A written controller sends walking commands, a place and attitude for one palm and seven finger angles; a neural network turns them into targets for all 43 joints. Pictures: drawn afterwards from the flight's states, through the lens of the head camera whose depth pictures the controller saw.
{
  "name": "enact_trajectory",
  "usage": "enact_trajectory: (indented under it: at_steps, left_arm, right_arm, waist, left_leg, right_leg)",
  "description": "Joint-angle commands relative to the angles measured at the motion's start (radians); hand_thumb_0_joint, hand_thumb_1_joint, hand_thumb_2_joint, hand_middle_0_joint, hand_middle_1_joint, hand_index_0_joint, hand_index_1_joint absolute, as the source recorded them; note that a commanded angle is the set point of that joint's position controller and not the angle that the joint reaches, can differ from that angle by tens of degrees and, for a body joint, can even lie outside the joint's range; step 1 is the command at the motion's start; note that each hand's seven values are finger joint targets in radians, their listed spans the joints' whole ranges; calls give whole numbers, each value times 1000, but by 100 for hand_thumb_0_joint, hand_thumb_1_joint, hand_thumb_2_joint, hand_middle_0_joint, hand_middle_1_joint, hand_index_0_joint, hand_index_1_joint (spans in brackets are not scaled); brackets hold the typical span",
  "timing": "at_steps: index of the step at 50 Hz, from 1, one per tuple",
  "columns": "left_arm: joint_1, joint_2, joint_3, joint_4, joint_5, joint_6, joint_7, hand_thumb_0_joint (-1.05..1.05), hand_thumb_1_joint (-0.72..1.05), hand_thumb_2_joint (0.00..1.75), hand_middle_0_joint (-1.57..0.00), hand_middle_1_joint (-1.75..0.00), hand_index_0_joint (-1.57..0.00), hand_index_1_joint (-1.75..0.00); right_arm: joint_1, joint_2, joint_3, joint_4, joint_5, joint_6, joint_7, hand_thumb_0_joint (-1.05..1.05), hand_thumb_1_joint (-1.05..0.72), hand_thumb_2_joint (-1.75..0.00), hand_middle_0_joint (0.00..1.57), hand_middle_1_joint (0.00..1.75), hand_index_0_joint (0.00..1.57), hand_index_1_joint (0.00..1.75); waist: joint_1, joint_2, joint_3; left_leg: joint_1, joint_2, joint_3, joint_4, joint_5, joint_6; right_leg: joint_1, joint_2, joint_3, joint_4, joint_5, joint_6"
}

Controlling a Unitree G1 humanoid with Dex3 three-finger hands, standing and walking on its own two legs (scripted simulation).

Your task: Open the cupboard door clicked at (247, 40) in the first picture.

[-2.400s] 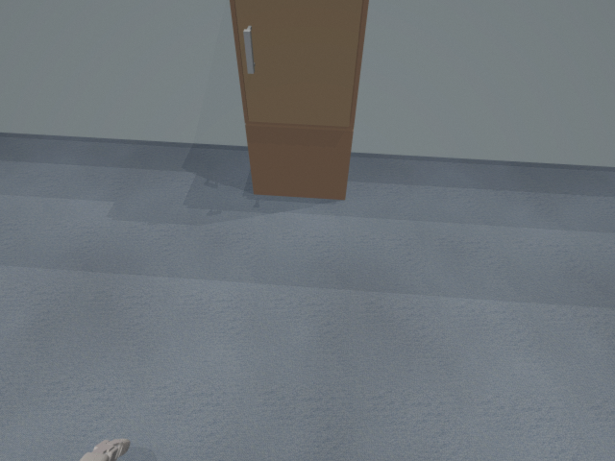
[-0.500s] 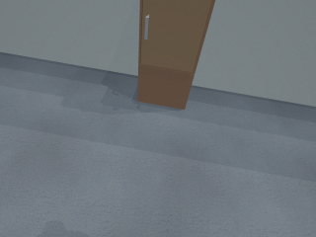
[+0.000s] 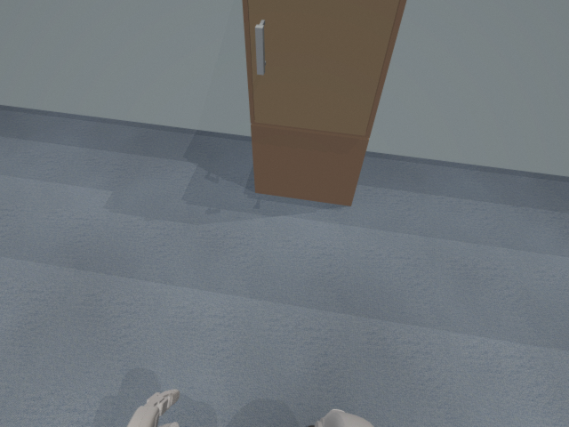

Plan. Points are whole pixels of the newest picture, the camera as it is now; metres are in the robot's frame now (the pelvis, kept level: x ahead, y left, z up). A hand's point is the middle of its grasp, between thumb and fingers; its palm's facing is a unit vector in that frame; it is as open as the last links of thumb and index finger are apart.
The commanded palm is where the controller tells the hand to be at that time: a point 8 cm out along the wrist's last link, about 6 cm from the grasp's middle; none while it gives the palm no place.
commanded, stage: walk to a spot facing it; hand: left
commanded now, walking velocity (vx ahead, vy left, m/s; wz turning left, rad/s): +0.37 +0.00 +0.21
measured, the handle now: (261, 47) +1.11 +0.08 -0.02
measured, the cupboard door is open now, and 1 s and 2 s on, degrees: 0 0 0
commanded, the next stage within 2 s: turn to face it in 0.28 s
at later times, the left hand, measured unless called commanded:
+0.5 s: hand out of the picture +0.10 +0.19 -0.17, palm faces +0.24 -0.96 -0.14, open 7.4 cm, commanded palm none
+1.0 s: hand (168, 305) +0.34 +0.22 -0.14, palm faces -0.04 -0.96 -0.27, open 7.3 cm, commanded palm none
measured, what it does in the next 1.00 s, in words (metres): walks ahead: left foot, then right foot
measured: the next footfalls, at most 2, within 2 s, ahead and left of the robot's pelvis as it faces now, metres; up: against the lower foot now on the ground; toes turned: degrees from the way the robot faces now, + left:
left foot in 0.44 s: +0.33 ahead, +0.14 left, +0.00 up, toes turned +17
right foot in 0.96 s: +0.31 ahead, -0.08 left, +0.00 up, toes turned -10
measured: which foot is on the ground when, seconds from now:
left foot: up 0.00-0.42, down 0.44-0.96, up 0.98-1.00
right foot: down 0.00-0.44, up 0.46-0.94, down 0.96-1.00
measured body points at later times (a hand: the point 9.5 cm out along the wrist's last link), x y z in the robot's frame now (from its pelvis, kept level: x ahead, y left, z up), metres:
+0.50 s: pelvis +0.22 +0.05 +0.01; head +0.25 +0.08 +0.45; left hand +0.09 +0.25 -0.15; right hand +0.38 -0.15 -0.12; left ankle +0.29 +0.13 -0.71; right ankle +0.10 -0.08 -0.65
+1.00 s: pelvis +0.26 +0.03 +0.02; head +0.27 +0.00 +0.46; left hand +0.35 +0.27 -0.12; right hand +0.26 -0.20 -0.15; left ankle +0.29 +0.13 -0.70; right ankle +0.27 -0.07 -0.71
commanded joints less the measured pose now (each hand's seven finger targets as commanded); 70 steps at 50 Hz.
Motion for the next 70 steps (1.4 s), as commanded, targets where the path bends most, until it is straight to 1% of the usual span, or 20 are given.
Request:
enact_trajectory:
  at_steps: [1, 7, 17, 20, 21, 22, 23, 26, 29, 42, 46, 47, 48, 49, 50, 54, 61, 66, 68, 70]
  left_arm:
    - [262, 153, 47, 49, -6, 5, 31, 0, 90, 90, -20, -30, -20, -30]
    - [237, 68, 17, 64, 7, -22, 31, 0, 90, 90, -20, -30, -20, -30]
    - [375, 147, 16, 104, 5, -14, 37, 0, 90, 90, -20, -30, -20, -30]
    - [372, 158, 15, 106, 1, -7, 43, 0, 90, 90, -20, -30, -20, -30]
    - [390, 136, 11, 96, -11, -4, 42, 0, 90, 90, -20, -30, -20, -30]
    - [449, 69, -7, 83, -30, -2, 37, 0, 90, 90, -20, -30, -20, -30]
    - [406, 101, -4, 71, -23, 4, 50, 0, 90, 90, -20, -30, -20, -30]
    - [323, 58, 2, 90, -10, 30, 47, 0, 90, 90, -20, -30, -20, -30]
    - [390, 12, 7, 112, -6, 75, 42, 0, 90, 90, -20, -30, -20, -30]
    - [186, 31, 37, -19, 6, 120, 27, 0, 90, 90, -20, -30, -20, -30]
    - [236, 55, 38, -15, 7, 102, 30, 0, 90, 90, -20, -30, -20, -30]
    - [258, 101, 43, -13, 11, 91, 35, 0, 90, 90, -20, -30, -20, -30]
    - [258, 193, 56, -13, 18, 78, 45, 0, 90, 90, -20, -30, -20, -30]
    - [296, 223, 55, -9, 3, 79, 47, 0, 90, 90, -20, -30, -20, -30]
    - [265, 199, 51, -8, 3, 80, 54, 0, 90, 90, -20, -30, -20, -30]
    - [147, 158, 50, -34, 1, 75, 53, 0, 90, 90, -20, -30, -20, -30]
    - [226, 180, 60, 12, 9, 56, 33, 0, 90, 90, -20, -30, -20, -30]
    - [183, 157, 55, 28, -9, 59, 21, 0, 90, 90, -20, -30, -20, -30]
    - [142, 59, 36, -12, -15, 61, 6, 0, 90, 90, -20, -30, -20, -30]
    - [63, 98, 45, -47, 6, 58, -3, 0, 90, 90, -20, -30, -20, -30]
  right_arm:
    - [-88, -97, -34, -124, -6, -22, 14, 0, -90, -90, 20, 30, 20, 30]
    - [-91, -55, -33, -140, -23, 40, 30, 0, -90, -90, 20, 30, 20, 30]
    - [-414, -94, -21, -268, -18, 18, 69, 0, -90, -90, 20, 30, 20, 30]
    - [-214, -146, -36, -215, -27, 9, 50, 0, -90, -90, 20, 30, 20, 30]
    - [-71, -221, -51, -182, -35, 3, 37, 0, -90, -90, 20, 30, 20, 30]
    - [17, -328, -68, -160, -28, -2, 21, 0, -90, -90, 20, 30, 20, 30]
    - [7, -333, -60, -157, -5, 7, 12, 0, -90, -90, 20, 30, 20, 30]
    - [-202, -215, -29, -199, -14, -10, -2, 0, -90, -90, 20, 30, 20, 30]
    - [-273, -166, -11, -199, -12, -14, -5, 0, -90, -90, 20, 30, 20, 30]
    - [-253, -217, -56, -215, -28, 39, -5, 0, -90, -90, 20, 30, 20, 30]
    - [-252, -230, -62, -209, -21, 53, 2, 0, -90, -90, 20, 30, 20, 30]
    - [-243, -204, -59, -212, -14, 55, 7, 0, -90, -90, 20, 30, 20, 30]
    - [-236, -135, -48, -238, -8, 58, 11, 0, -90, -90, 20, 30, 20, 30]
    - [-306, -142, -41, -264, -7, 72, 8, 0, -90, -90, 20, 30, 20, 30]
    - [-308, -142, -42, -260, -8, 84, 7, 0, -90, -90, 20, 30, 20, 30]
    - [-225, -144, -44, -208, -19, 83, 13, 0, -90, -90, 20, 30, 20, 30]
    - [-254, -127, -44, -228, -25, 52, 28, 0, -90, -90, 20, 30, 20, 30]
    - [-71, -117, -30, -157, -21, 24, 14, 0, -90, -90, 20, 30, 20, 30]
    - [25, -251, -59, -140, -34, 17, 0, 0, -90, -90, 20, 30, 20, 30]
    - [-20, -258, -55, -163, -30, 20, -1, 0, -90, -90, 20, 30, 20, 30]
  waist:
    - [108, -22, -9]
    - [7, -82, 29]
    - [87, -87, 36]
    - [-7, -76, -93]
    - [-57, 36, -221]
    - [-51, 288, -362]
    - [-49, 176, -390]
    - [21, 52, -114]
    - [83, 95, -60]
    - [41, 143, -27]
    - [75, 67, -78]
    - [82, -29, -89]
    - [75, -290, -86]
    - [118, -265, -76]
    - [95, -204, -79]
    - [45, -135, -86]
    - [91, -120, -32]
    - [17, -75, -46]
    - [-31, 322, 19]
    - [-21, 211, 108]
  left_leg:
    - [-531, 111, -67, 466, 173, 17]
    - [-496, 150, -17, 241, 297, -39]
    - [-474, 81, 126, -256, 338, -15]
    - [-170, 13, 138, -412, 380, 22]
    - [120, 136, 12, -441, 681, 64]
    - [384, 443, -335, -457, 1157, 201]
    - [344, 495, -317, -510, 1225, 245]
    - [-19, 410, -96, -604, 997, 151]
    - [-193, 333, 59, -667, 875, 94]
    - [-136, 374, 72, -678, 435, 117]
    - [-167, 335, 125, -526, 393, 44]
    - [-220, 281, 176, -407, 323, -14]
    - [-398, 161, 253, -239, 57, -76]
    - [-414, 112, 151, -92, -103, -86]
    - [-414, 122, 89, 0, -71, -83]
    - [-428, 110, 36, 89, 91, -94]
    - [-367, 87, 70, -191, 35, -82]
    - [-17, 51, 105, -556, 179, -62]
    - [72, 367, -335, -817, -190, 58]
    - [-63, 447, -417, -898, -243, 140]
  right_leg:
    - [286, -397, 532, -466, -158, -107]
    - [104, -275, 166, -503, 95, -38]
    - [409, -289, 15, -381, 565, -8]
    - [402, -259, -26, -50, 764, 32]
    - [225, -182, -49, 175, 497, 79]
    - [-48, -30, -20, 505, -335, 121]
    - [-57, -39, 111, 645, -424, 95]
    - [-81, -121, 183, 632, -242, 109]
    - [43, -116, 171, 481, -178, 124]
    - [38, -81, 98, 98, -180, 134]
    - [215, -48, 76, -168, -8, 113]
    - [284, -115, 174, -282, 98, 87]
    - [355, -320, 444, -363, 302, 3]
    - [280, -396, 488, -399, 409, -102]
    - [259, -371, 450, -405, 346, -129]
    - [246, -251, 349, -421, 94, -85]
    - [242, -251, 440, -494, -269, -111]
    - [74, -134, 350, -367, -340, -34]
    - [-207, 34, 131, 28, -307, 55]
    - [-262, -45, 181, 262, -243, 55]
